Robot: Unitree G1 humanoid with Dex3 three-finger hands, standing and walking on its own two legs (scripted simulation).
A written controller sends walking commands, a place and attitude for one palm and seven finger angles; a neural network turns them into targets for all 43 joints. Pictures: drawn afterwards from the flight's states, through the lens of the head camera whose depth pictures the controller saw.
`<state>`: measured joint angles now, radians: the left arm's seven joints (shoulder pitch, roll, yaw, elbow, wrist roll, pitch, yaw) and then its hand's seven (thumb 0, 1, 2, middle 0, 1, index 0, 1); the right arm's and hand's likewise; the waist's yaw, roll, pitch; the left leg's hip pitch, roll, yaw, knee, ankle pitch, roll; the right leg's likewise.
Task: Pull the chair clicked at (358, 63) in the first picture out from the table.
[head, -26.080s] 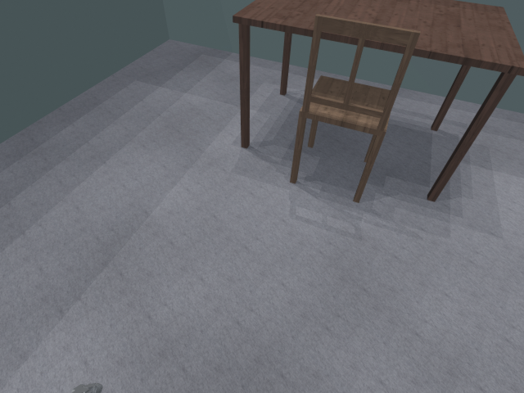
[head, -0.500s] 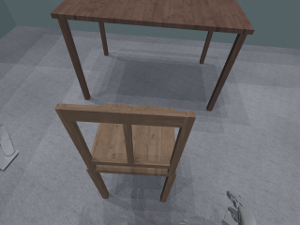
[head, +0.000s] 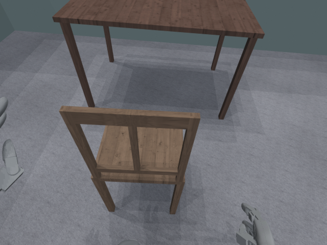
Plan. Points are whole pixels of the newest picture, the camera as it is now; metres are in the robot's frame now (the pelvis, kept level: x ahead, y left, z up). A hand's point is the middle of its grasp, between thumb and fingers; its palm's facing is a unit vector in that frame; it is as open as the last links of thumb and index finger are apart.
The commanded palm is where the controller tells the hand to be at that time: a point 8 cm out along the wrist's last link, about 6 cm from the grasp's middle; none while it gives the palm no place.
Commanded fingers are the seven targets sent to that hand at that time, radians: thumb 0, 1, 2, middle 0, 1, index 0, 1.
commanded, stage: step back with the hand held close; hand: left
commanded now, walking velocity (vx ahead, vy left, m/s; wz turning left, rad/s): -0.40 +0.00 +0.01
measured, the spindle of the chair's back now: (135, 149) +0.42 +0.12 -0.09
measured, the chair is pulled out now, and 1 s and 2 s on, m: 0.63 0.63 0.63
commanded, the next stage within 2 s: stop stepping back and stand still in 0.04 s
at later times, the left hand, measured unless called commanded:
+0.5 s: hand out of the picture +0.11 +0.25 +0.16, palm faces +0.43 -0.80 -0.42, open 7.4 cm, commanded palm +0.05 +0.29 +0.18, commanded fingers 0.00 0.90 0.90 -0.20 -0.30 -0.20 -0.30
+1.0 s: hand (14, 237) +0.12 +0.25 +0.10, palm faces +0.34 -0.82 -0.46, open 7.4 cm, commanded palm none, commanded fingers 0.00 0.90 0.90 -0.20 -0.30 -0.20 -0.30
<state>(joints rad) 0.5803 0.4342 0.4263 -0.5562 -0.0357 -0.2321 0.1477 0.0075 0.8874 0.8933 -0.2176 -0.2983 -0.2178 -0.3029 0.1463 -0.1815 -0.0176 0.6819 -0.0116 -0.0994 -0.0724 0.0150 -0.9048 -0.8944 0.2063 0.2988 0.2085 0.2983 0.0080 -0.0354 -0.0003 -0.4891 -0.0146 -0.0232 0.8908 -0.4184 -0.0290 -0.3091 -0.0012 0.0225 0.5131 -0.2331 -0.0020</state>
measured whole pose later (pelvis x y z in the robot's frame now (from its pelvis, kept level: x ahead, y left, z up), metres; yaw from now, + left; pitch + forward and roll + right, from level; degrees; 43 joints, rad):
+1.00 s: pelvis -0.10 -0.01 +0.00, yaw +1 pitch +0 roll -1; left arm 0.42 0.36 0.28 -0.20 0.02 -0.16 0.10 0.00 0.90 0.89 -0.21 -0.30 -0.21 -0.30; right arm 0.20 -0.22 -0.02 0.73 0.00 -0.14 -0.01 0.01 -0.91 -0.89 0.20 0.30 0.21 0.30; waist 0.02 0.02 -0.02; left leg -0.27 -0.01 -0.01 0.51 -0.24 0.02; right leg -0.27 -0.03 -0.07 0.47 -0.19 0.01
